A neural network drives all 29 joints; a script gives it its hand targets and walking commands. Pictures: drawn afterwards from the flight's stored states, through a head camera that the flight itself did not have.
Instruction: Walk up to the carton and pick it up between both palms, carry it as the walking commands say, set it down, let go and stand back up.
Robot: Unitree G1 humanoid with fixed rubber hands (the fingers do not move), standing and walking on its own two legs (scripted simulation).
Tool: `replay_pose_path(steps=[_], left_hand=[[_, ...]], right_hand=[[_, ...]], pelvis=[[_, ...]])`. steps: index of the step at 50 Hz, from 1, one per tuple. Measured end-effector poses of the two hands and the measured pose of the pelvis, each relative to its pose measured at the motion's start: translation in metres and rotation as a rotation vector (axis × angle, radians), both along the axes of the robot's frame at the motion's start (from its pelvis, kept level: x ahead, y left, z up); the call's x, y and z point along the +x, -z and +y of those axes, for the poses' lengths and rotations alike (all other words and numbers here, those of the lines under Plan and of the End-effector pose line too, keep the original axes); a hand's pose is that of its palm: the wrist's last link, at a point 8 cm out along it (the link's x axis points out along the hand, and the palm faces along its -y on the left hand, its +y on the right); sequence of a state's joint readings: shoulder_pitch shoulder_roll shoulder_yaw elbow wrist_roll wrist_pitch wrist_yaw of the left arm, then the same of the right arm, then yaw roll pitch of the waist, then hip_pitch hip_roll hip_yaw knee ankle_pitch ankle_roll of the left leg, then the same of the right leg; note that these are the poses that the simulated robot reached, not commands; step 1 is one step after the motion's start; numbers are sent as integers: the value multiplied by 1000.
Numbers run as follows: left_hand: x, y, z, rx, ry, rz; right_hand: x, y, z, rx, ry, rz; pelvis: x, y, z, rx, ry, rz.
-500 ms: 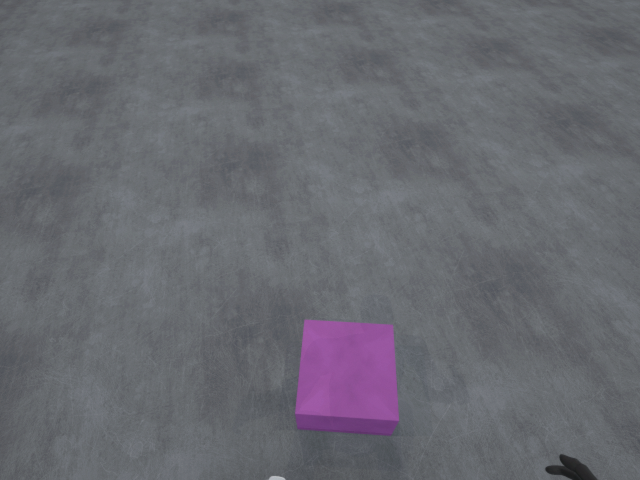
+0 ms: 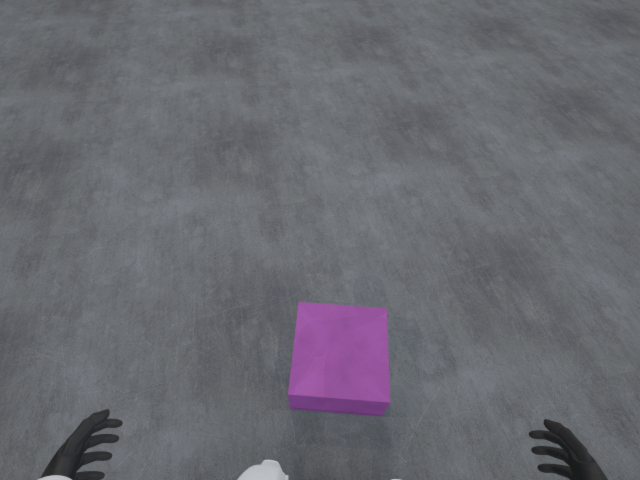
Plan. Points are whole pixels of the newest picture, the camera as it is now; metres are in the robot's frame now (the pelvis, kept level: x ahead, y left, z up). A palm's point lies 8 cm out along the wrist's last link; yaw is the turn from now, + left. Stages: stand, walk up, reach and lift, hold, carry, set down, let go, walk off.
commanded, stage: reach and lift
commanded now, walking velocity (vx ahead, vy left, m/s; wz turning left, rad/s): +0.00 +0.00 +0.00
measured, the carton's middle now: (339, 357) +0.52 -0.04 -0.67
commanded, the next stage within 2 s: none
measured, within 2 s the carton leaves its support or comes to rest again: neither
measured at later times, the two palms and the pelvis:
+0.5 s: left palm (135, 406) +0.24 +0.28 -0.12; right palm (532, 408) +0.26 -0.29 -0.13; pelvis +0.02 +0.00 -0.03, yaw -2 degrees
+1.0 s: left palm (196, 327) +0.38 +0.23 -0.16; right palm (494, 338) +0.37 -0.27 -0.14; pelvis -0.02 +0.01 -0.06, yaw -3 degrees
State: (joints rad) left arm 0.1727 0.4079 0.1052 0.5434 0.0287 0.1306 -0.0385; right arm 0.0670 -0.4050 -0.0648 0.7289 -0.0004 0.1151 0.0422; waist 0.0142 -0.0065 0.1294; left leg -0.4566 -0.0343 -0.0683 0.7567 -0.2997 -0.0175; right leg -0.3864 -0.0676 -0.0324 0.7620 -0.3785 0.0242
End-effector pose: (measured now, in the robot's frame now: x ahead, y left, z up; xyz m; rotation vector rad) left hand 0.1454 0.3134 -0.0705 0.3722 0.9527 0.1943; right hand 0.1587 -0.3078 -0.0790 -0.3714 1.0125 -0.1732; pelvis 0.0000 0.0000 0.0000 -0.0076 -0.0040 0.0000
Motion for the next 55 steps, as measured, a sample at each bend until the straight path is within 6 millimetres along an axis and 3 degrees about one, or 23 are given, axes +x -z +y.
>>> replay_pose_path(steps=[2,5,10,19,25,34,44,55], left_hand=[[21,-1,-1,-14,10,-36],[39,8,-2,-36,10,-18],[42,29,-11,-69,-19,63],[63,50,-29,-71,-35,59],[94,51,-36,-88,-46,-24],[142,55,-55,-155,-19,-108],[189,78,-69,-199,2,-120],[266,100,-91,-226,32,-194]], right_hand=[[7,-3,1,-5,9,-4],[16,-6,1,-15,15,5],[37,2,7,13,7,7],[84,37,17,68,-39,-34],[101,50,15,65,-31,-77],[125,48,19,62,-25,-122],[183,48,32,79,-5,-227],[237,78,37,124,22,-284]], pelvis=[[2,0,1,0,2,3],[7,0,2,0,8,9],[19,2,6,-18,21,34],[26,17,5,-21,28,171],[18,27,0,-14,31,252],[-4,36,-1,-12,35,301],[-22,50,7,-22,42,395],[-17,62,11,-25,48,562]])
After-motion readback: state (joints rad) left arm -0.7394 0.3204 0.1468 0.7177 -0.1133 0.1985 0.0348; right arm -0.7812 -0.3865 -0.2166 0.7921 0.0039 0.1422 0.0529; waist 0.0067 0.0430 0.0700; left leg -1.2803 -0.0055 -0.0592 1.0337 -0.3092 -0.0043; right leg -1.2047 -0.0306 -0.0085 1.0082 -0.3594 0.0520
